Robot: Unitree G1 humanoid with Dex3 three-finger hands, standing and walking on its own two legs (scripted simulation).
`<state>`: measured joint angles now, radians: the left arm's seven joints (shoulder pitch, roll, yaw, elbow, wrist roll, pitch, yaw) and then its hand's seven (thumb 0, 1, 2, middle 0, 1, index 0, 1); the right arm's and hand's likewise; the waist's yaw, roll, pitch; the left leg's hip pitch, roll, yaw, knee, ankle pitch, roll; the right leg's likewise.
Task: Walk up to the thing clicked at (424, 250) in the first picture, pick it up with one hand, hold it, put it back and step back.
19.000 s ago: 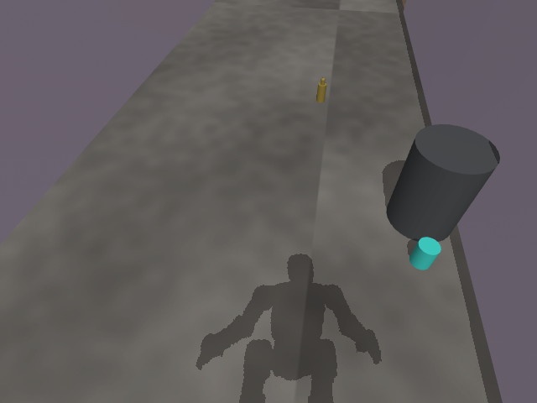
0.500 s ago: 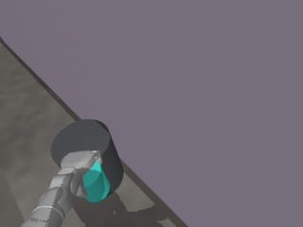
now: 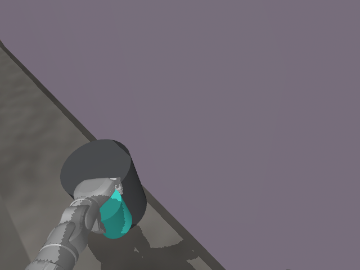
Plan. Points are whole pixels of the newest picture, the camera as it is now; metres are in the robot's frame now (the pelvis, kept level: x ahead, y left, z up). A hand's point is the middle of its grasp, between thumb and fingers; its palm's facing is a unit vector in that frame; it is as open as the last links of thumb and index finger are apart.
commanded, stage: hold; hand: left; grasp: from above
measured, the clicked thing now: (110, 213) +0.31 +0.20 -0.10
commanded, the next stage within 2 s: crouch in 0.12 s
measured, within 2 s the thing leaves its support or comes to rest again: neither
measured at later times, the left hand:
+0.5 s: hand (104, 212) +0.30 +0.21 -0.07, palm faces -0.48 -0.04 -0.88, open 11.5 cm
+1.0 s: hand (123, 225) +0.35 +0.22 -0.30, palm faces -0.44 +0.01 -0.90, open 11.5 cm
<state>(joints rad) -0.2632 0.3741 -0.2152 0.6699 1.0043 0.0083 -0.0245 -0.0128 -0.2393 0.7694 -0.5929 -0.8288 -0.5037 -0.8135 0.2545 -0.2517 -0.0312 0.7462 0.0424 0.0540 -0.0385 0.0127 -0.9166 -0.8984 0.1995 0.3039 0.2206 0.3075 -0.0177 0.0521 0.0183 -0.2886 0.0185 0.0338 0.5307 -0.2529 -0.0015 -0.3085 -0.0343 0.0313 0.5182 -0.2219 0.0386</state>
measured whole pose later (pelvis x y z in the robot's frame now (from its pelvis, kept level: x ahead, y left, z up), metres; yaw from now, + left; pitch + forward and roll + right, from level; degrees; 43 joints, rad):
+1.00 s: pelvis -0.03 +0.01 -0.16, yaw +1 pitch +29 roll -2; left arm -0.61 0.38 -0.08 1.21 1.19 -0.04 0.43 -0.01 -0.23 0.77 -0.58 -0.84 -0.49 -0.83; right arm 0.24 -0.27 -0.08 0.76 -0.06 0.00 -0.01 0.01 -0.90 -0.89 0.20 0.30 0.20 0.30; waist -0.13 0.03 -0.18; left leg -1.40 0.02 -0.02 1.48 -0.59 0.00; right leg -1.39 -0.03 0.01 1.43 -0.55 0.05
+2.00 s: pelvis -0.06 +0.00 -0.37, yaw -2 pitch +37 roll -5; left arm -0.82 0.58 0.08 1.34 1.25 -0.15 0.42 -0.01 -0.23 0.72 -0.62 -0.80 -0.53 -0.80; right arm 0.18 -0.26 -0.02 0.75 -0.13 -0.07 0.11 0.01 -0.92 -0.90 0.20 0.30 0.20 0.30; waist -0.21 0.02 -0.11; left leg -2.14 0.00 -0.10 2.21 -0.71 -0.02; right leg -2.11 -0.02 -0.02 2.14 -0.67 0.05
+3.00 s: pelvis -0.06 +0.00 -0.45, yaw -4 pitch +34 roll -8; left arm -0.94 0.70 0.14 1.58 1.30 -0.21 0.54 -0.01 -0.25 0.71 -0.67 -0.73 -0.58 -0.74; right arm 0.13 -0.28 0.05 0.78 -0.20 -0.11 0.18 0.01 -0.91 -0.89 0.20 0.30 0.20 0.30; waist -0.26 -0.01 -0.01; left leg -2.32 -0.01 -0.15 2.46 -0.74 -0.03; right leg -2.28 0.00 -0.04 2.36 -0.68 0.06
